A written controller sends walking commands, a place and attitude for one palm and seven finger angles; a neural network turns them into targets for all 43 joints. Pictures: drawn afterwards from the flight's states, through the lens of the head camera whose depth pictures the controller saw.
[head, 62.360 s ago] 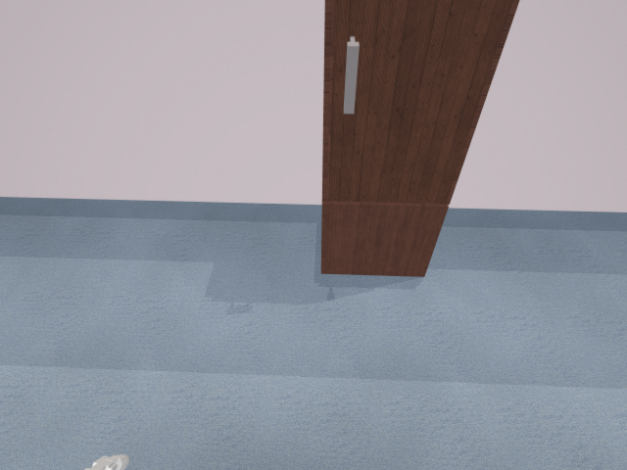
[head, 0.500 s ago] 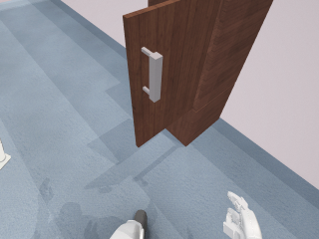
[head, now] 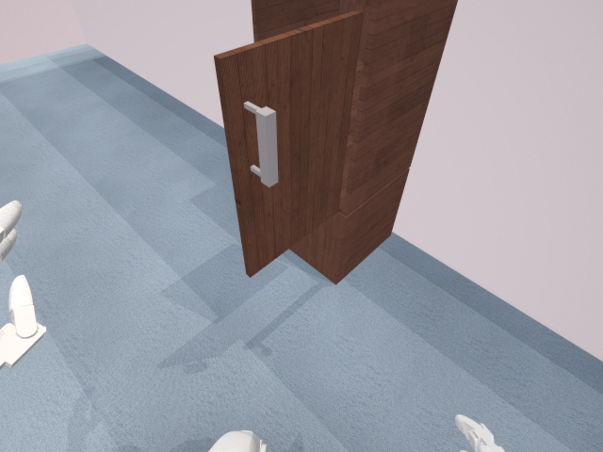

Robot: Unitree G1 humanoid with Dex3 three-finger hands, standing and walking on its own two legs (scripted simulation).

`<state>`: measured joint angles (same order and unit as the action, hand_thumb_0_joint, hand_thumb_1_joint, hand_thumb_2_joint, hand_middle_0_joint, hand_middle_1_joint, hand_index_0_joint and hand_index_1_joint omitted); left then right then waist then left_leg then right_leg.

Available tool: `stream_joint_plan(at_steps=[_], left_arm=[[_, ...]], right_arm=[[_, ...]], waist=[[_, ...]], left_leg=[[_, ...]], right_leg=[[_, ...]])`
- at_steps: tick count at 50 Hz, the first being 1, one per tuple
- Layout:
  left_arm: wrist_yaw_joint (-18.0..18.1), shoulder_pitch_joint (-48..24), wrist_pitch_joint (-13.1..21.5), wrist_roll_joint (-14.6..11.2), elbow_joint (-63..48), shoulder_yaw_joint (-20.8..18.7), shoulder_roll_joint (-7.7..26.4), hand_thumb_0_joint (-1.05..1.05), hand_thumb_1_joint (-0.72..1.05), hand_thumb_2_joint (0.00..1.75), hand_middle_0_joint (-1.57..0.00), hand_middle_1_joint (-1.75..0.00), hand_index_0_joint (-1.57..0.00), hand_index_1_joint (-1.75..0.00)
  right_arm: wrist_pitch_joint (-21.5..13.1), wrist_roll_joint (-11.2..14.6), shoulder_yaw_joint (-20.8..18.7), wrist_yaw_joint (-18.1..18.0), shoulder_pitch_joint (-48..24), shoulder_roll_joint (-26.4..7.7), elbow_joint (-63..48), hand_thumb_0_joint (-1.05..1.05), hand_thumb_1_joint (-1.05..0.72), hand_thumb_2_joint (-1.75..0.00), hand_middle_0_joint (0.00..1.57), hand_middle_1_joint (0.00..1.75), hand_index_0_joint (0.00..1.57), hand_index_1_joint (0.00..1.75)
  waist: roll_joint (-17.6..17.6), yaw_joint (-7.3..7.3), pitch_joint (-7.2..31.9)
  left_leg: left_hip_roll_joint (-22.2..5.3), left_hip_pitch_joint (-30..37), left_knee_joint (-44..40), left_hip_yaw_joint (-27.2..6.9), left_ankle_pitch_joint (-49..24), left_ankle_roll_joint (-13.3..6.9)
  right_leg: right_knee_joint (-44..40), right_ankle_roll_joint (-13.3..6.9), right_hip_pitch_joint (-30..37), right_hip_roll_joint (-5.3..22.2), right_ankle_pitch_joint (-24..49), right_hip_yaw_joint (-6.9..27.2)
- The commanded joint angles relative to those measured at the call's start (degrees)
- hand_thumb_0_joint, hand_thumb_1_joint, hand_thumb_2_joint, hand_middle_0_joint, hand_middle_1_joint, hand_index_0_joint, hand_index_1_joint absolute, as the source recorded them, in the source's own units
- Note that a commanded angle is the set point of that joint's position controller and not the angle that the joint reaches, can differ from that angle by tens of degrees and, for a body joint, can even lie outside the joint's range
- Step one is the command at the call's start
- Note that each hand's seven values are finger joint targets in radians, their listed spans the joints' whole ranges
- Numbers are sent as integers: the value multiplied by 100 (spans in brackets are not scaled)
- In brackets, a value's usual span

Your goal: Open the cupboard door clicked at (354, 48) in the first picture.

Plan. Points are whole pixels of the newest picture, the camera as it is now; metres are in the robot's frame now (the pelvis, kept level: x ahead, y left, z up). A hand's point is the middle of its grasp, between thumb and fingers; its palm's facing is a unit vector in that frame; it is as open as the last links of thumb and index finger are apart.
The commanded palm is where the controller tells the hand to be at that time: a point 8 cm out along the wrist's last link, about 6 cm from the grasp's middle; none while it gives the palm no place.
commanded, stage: stop stepping back and stand still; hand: left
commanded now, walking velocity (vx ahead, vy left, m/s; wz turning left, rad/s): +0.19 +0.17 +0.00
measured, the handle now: (260, 144) +0.64 +0.14 +0.08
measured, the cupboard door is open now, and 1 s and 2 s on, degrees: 90 90 90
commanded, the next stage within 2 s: let the arm hang, fingers relaxed in 0.42 s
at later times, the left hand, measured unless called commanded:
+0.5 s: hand (5, 342) +0.16 +0.28 +0.17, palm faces +0.51 -0.68 -0.53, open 7.5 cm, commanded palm none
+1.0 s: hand out of the picture -0.01 +0.22 -0.17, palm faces +0.13 -0.96 -0.25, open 7.1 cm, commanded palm none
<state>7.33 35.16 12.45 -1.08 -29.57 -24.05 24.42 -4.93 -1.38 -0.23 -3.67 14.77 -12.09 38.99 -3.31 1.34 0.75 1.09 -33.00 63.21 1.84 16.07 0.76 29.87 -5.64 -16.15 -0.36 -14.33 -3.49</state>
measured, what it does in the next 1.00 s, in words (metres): steps on the spot: left foot, then left foot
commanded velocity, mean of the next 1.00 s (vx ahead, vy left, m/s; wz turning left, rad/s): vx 0.05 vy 0.00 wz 0.00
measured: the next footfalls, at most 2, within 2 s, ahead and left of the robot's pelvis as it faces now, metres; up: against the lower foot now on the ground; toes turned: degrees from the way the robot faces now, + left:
left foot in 0.26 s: +0.00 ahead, +0.16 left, +0.00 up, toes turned +6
left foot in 0.74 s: +0.02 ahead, +0.15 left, +0.00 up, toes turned +9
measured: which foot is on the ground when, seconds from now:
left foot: up 0.00-0.24, down 0.26-0.48, up 0.50-0.72, down 0.74-1.00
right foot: down 0.00-1.00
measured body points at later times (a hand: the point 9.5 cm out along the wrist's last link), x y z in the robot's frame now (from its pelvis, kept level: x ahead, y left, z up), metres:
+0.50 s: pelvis -0.02 +0.00 -0.02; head -0.02 -0.02 +0.43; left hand +0.13 +0.31 +0.20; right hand +0.14 -0.21 -0.12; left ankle -0.04 +0.15 -0.73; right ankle +0.03 -0.07 -0.74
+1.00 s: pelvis -0.02 +0.02 +0.00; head +0.00 +0.02 +0.45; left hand -0.02 +0.27 -0.15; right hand +0.01 -0.21 -0.16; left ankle -0.02 +0.14 -0.74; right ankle +0.03 -0.06 -0.74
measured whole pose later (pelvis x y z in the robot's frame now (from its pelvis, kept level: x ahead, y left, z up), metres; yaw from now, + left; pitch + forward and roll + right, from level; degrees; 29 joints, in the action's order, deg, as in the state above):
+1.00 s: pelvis -0.02 +0.02 +0.00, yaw +6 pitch -1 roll +0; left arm 1.1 14.8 -0.6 0.8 58.1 -1.4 11.8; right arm 2.1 -1.7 -0.1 -0.7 16.8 -10.9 58.6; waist 1.3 -0.2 -3.9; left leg -2.1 -12.5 26.4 2.2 12.6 0.6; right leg 23.9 -2.9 -12.9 0.3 -9.8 -8.6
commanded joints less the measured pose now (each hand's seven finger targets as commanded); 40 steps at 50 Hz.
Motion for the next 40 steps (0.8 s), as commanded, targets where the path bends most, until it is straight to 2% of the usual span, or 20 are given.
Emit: stream_joint_plan(at_steps=[1, 4, 9, 11, 13, 14, 16, 20, 22, 23, 24, 25, 26, 27, 29, 34, 35, 37, 39, 40], left_arm=[[144, -991, 367, -19, 62, -638, 933, 0, 90, 90, -20, -30, -20, -30], [204, -1067, 397, 36, 242, -423, 786, 0, 90, 90, -20, -30, -20, -30], [352, -703, 289, 55, -397, -489, 824, 0, 90, 90, -20, -30, -20, -30], [374, -839, 344, 27, -820, -599, 910, 0, 90, 90, -20, -30, -20, -30], [392, -1013, 455, 17, -1217, -649, 903, 0, 90, 90, -20, -30, -20, -30], [424, -1184, 469, 82, -1275, -750, 1032, 0, 90, 90, -20, -30, -20, -30], [351, -1162, 432, 100, -986, -871, 1133, 0, 90, 90, -20, -30, -20, -30], [314, -700, 267, 78, -495, -582, 807, 0, 90, 90, -20, -30, -20, -30], [258, -704, 219, 66, -167, -492, 746, 0, 90, 90, -20, -30, -20, -30], [243, -780, 193, 67, -118, -566, 952, 0, 90, 90, -20, -30, -20, -30], [236, -870, 158, 22, -139, -674, 1082, 0, 90, 90, -20, -30, -20, -30], [221, -1282, 229, 20, -274, -633, 1032, 0, 90, 90, -20, -30, -20, -30], [-413, -1187, -822, 541, 3509, 1316, -45, 0, 90, 90, -20, -30, -20, -30], [-556, -1157, -1106, 462, 3707, 1321, -186, 0, 90, 90, -20, -30, -20, -30], [-613, -1362, -1217, 326, 3828, 1521, -591, 0, 90, 90, -20, -30, -20, -30], [-617, -1848, -1254, 278, 5447, 1851, -360, 0, 90, 90, -20, -30, -20, -30], [-642, -1905, -1248, 237, 5749, 1909, -374, 0, 90, 90, -20, -30, -20, -30], [-670, -1821, -1235, 189, 6264, 2051, -573, 0, 90, 90, -20, -30, -20, -30], [-632, -1847, -1178, 232, 6849, 2083, -577, 0, 90, 90, -20, -30, -20, -30], [-633, -1961, -1170, 217, 7215, 2078, -473, 0, 90, 90, -20, -30, -20, -30]], right_arm=[[-398, 41, -258, -148, -635, -653, -844, 0, -90, -90, 20, 30, 20, 30], [-507, 63, -279, -233, -562, -703, -863, 0, -90, -90, 20, 30, 20, 30], [-630, 21, -249, -261, -434, -633, -1002, 0, -90, -90, 20, 30, 20, 30], [-636, 0, -268, -261, -356, -699, -1083, 0, -90, -90, 20, 30, 20, 30], [-632, -6, -297, -242, -447, -860, -1194, 0, -90, -90, 20, 30, 20, 30], [-653, 20, -279, -193, -461, -807, -1161, 0, -90, -90, 20, 30, 20, 30], [-681, 71, -294, -134, -563, -699, -957, 0, -90, -90, 20, 30, 20, 30], [-660, 129, -250, -106, -482, -710, -918, 0, -90, -90, 20, 30, 20, 30], [-607, 142, -263, -98, -570, -700, -951, 0, -90, -90, 20, 30, 20, 30], [-554, 154, -278, -84, -665, -654, -996, 0, -90, -90, 20, 30, 20, 30], [-535, 164, -301, -70, -716, -651, -1047, 0, -90, -90, 20, 30, 20, 30], [-532, 128, -288, -35, -627, -618, -901, 0, -90, -90, 20, 30, 20, 30], [-360, 49, -528, 487, -693, -1289, 5, 0, -90, -90, 20, 30, 20, 30], [-60, 134, -500, 460, -347, -869, -80, 0, -90, -90, 20, 30, 20, 30], [328, 139, -219, 483, 27, -348, -59, 0, -90, -90, 20, 30, 20, 30], [604, -36, -183, 477, 150, -437, 184, 0, -90, -90, 20, 30, 20, 30], [586, -48, -184, 464, 236, -508, 316, 0, -90, -90, 20, 30, 20, 30], [478, -78, -158, 396, -99, -928, 387, 0, -90, -90, 20, 30, 20, 30], [488, -84, -54, 324, -438, -761, 607, 0, -90, -90, 20, 30, 20, 30], [488, -45, -36, 321, -330, -552, 817, 0, -90, -90, 20, 30, 20, 30]], waist=[[306, -270, -49], [-347, -163, 117], [-938, -92, 395], [-256, -207, 458], [1627, -188, 226], [1956, -188, 43], [1817, -204, -244], [1519, -160, -301], [593, -155, -302], [-607, -165, -302], [-1263, -114, -167], [-892, -149, 83], [-364, -264, -269], [-510, -298, 212], [-781, -331, 237], [-776, -382, 109], [-396, -409, 171], [1057, -125, 297], [676, -1, 275], [1038, -102, 210]], left_leg=[[-373, -27, -301, 59, -399, -34], [-243, 356, -1547, 329, 71, -153], [-40, 1759, -3589, 694, 723, -359], [-223, 2276, -4310, 329, 746, -476], [-1395, 2686, -4976, -1491, 1187, -922], [-2005, 2610, -5250, -2149, 935, -1115], [-1986, 1831, -5405, -1686, 1280, -1188], [-1370, 1192, -4413, -481, 243, -796], [-896, 783, -3399, -70, 472, -510], [-382, 251, -2207, 166, 988, -306], [-110, 154, -981, 103, 1311, -209], [-203, 384, -319, -139, 1164, -166], [-775, -374, 219, -431, 1652, -179], [-632, 92, -44, -494, 1679, -136], [-467, 598, -644, 77, 1222, -67], [-170, 1786, -2935, 232, 356, -130], [-302, 2169, -3396, 12, -411, -189], [-1303, 1822, -3978, -1231, -1381, -604], [-947, 1130, -3873, -733, -577, -450], [-663, 1367, -3809, -446, -486, -248]], right_leg=[[-2208, -73, -446, 1516, -2315, 1698], [-2223, 294, 275, 1461, -1786, 1435], [-2013, 114, 313, 1344, -2512, 1325], [-1248, 206, 234, 1038, -2039, 1138], [573, 474, -758, 210, -1094, 482], [1550, 599, -1275, 39, -1158, -24], [2398, 591, -1254, 170, -1142, 194], [451, 641, 315, 48, -478, -326], [-531, 465, 887, 222, -331, 288], [-1193, 81, 863, 1085, -645, 1909], [-1794, -335, 584, 1952, -677, 3160], [-1964, -334, 430, 2011, -1148, 2979], [-968, -531, 153, 2395, 1211, 1883], [-672, -632, 86, 2077, 1277, 1878], [-766, -527, -49, 1527, 1266, 781], [-607, -136, -95, 1216, 780, 542], [-390, 81, -230, 1103, 524, 466], [-4, 554, 53, 546, 131, 169], [-679, 580, 884, 608, 255, 534], [-788, 388, 712, 841, 272, 681]])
